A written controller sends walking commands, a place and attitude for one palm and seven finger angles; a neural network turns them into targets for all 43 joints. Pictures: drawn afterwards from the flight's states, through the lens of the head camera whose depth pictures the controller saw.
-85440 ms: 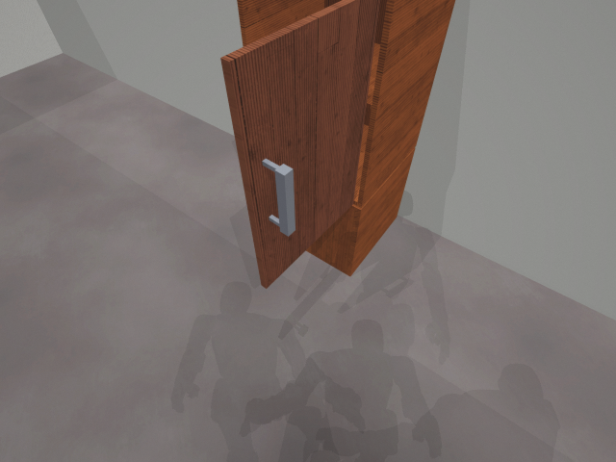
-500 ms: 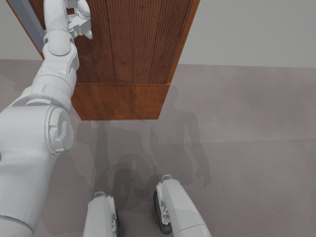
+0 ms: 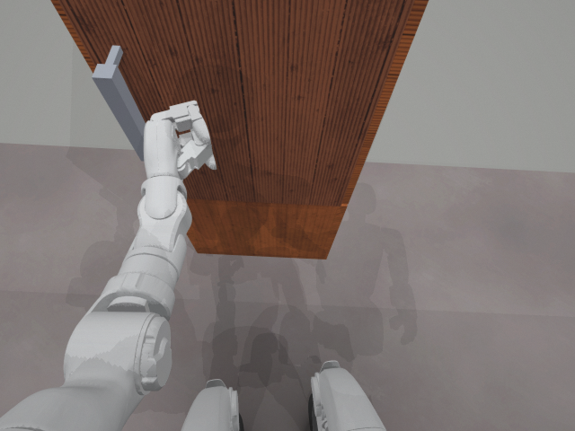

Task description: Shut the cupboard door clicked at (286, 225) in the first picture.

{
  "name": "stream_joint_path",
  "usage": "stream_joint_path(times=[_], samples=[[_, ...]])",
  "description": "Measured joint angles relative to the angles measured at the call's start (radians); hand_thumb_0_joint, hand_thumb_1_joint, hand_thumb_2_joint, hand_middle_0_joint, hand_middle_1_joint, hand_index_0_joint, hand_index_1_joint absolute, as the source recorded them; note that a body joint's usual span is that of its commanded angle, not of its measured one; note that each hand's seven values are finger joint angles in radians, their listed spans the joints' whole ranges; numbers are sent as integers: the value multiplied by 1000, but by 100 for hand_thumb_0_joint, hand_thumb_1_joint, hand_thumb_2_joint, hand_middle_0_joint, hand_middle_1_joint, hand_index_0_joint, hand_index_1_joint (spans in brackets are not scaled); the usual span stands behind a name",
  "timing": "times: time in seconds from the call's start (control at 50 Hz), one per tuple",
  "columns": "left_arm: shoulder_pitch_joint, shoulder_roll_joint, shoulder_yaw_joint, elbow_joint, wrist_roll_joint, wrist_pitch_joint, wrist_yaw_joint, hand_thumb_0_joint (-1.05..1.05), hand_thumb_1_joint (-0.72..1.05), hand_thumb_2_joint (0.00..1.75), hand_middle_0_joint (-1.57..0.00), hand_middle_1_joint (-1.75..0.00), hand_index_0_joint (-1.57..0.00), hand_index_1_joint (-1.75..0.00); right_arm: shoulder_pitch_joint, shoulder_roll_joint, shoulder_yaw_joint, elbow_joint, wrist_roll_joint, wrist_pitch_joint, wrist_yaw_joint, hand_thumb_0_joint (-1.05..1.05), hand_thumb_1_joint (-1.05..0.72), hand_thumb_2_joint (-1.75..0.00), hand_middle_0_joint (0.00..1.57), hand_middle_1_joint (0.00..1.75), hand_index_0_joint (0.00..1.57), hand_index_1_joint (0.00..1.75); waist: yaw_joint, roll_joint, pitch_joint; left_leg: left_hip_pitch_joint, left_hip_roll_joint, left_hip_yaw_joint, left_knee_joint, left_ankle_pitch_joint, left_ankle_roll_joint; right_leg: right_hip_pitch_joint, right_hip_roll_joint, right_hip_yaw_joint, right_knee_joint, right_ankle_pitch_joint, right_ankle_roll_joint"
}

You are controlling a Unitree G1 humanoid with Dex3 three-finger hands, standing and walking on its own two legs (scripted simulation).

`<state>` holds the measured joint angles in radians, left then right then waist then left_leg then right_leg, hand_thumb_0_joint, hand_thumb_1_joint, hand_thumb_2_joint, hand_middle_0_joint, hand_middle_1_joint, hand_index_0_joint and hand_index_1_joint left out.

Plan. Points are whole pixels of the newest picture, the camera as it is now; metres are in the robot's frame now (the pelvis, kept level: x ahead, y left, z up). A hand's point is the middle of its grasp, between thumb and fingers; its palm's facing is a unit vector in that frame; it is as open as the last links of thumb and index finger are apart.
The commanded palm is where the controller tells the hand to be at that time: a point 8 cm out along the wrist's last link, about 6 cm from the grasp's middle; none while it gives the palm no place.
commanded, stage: draw the hand back to the body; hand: left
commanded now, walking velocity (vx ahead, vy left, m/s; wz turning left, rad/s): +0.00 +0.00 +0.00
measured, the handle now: (134, 108) +0.57 +0.17 +0.06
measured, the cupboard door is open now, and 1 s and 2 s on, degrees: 0 0 0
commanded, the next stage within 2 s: step back with the hand held close in 1.68 s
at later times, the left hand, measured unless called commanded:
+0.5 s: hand (131, 183) +0.39 +0.13 +0.13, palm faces +0.01 -1.00 -0.04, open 3.1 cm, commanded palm +0.35 +0.18 +0.13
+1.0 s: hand out of the picture +0.27 +0.22 +0.20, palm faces +0.27 -0.92 -0.28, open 3.9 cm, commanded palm +0.23 +0.27 +0.22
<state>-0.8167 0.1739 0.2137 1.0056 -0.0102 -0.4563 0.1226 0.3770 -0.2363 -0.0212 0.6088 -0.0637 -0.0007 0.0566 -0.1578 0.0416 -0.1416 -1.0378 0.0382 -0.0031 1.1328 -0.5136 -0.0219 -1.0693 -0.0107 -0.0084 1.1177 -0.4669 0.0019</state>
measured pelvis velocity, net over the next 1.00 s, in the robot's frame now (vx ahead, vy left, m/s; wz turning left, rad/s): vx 0.02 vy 0.01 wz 0.02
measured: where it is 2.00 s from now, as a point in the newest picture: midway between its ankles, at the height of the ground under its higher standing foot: outside the picture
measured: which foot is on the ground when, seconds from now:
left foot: down 0.00-1.00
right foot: down 0.00-1.00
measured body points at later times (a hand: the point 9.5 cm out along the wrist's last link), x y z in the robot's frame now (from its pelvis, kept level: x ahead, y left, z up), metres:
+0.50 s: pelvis +0.02 -0.01 +0.05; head +0.07 -0.02 +0.50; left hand +0.39 +0.19 +0.13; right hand +0.13 -0.25 -0.07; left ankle +0.01 +0.13 -0.65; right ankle +0.03 -0.12 -0.65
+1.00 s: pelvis +0.02 +0.01 +0.09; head +0.00 -0.01 +0.54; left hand +0.25 +0.27 +0.21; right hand +0.21 -0.20 +0.01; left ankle +0.00 +0.13 -0.65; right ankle +0.03 -0.12 -0.65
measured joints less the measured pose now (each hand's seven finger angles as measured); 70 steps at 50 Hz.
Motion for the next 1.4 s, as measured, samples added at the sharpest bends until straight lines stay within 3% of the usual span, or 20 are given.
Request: stream_joint_path(times=[0.12, 0.18, 0.26, 0.36, 0.42, 0.52, 0.62, 0.74, 0.88, 1.06, 1.32, 1.4], samples=[[-15, -14, -60, 35, 9, -15, -17, 2, 90, 90, -130, -150, -130, -150, -58, 0, -7, 3, 4, 8, -8, 1, -90, -90, 20, 30, 20, 30, 16, -13, -6, 33, -8, -20, -10, -6, -7, 41, -9, -20, -6, -18, -6], [2, -22, -43, 12, 1, 4, -38, 2, 90, 90, -130, -150, -130, -150, -77, -1, -8, -11, 9, 22, -12, 1, -90, -90, 20, 30, 20, 30, 19, -16, -6, 47, -6, -17, -16, -8, -9, 51, -7, -17, -10, -19, -8], [153, -27, -18, -151, -32, 34, -68, 2, 90, 90, -129, -150, -129, -150, -67, 0, -11, -50, 27, 39, -22, 1, -90, -90, 20, 30, 20, 30, 38, -8, -2, 117, 0, 7, -69, 0, -7, 106, 1, 5, -51, -8, -7], [382, -15, -46, -374, -81, 81, -113, 2, 90, 90, -129, -150, -129, -150, -32, 6, -2, -71, 58, 48, -37, 1, -90, -90, 20, 30, 20, 30, 86, 3, 11, 262, 1, 21, -178, 33, -4, 243, 3, 16, -147, 20, -5], [456, -1, -73, -444, -116, 110, -144, 2, 90, 90, -130, -150, -129, -150, -27, 7, 10, -59, 75, 43, -54, 1, -90, -90, 20, 30, 20, 30, 109, 2, 20, 340, -1, 7, -232, 54, -6, 330, 0, 0, -206, 38, -6], [507, 13, -113, -508, -150, 151, -201, 2, 90, 90, -130, -150, -130, -150, -62, -4, 19, -41, 91, 21, -77, 1, -90, -90, 20, 30, 20, 30, 122, -5, 37, 421, -5, -18, -277, 79, -8, 430, -3, -26, -269, 62, -8], [606, 9, -125, -604, -171, 197, -249, 2, 90, 90, -127, -147, -127, -148, -107, -17, 22, -63, 101, 0, -92, 1, -90, -90, 20, 30, 20, 30, 127, -4, 41, 493, -9, -7, -317, 96, -1, 498, -7, -16, -308, 82, -2], [766, 58, -153, -783, -75, 313, -135, 2, 90, 90, -117, -136, -117, -137, -158, 10, 29, -84, 104, 27, -143, 1, -90, -90, 20, 30, 20, 30, 139, -9, 69, 640, -19, 14, -436, 143, 6, 631, -15, 2, -404, 120, 6], [891, 97, -121, -957, -51, 387, -59, 2, 89, 90, -100, -118, -100, -118, -180, 22, 55, -72, 99, 6, -166, 1, -90, -90, 20, 30, 20, 30, 174, 3, 108, 779, -25, 7, -551, 191, 13, 780, -20, -8, -531, 170, 12], [1055, 108, -74, -1144, -41, 411, -38, 2, 89, 90, -76, -91, -76, -92, -185, 32, 78, -34, 80, -43, -159, 2, -90, -90, 20, 30, 20, 30, 203, 15, 137, 894, -34, 8, -660, 231, 19, 895, -28, -9, -637, 208, 20], [1267, 177, 134, -1370, -48, 399, -22, 2, 89, 90, -41, -52, -41, -53, -169, 21, 52, 9, 66, -92, -144, 2, -90, -90, 20, 30, 20, 30, 230, 35, 128, 947, -28, 6, -698, 235, 17, 953, -22, -14, -686, 217, 20], [1282, 172, 158, -1378, -47, 391, -16, 2, 89, 90, -32, -42, -32, -43, -169, 12, 41, 17, 67, -101, -146, 2, -90, -90, 20, 30, 20, 30, 238, 39, 133, 949, -30, 3, -701, 239, 17, 955, -24, -17, -685, 218, 19]])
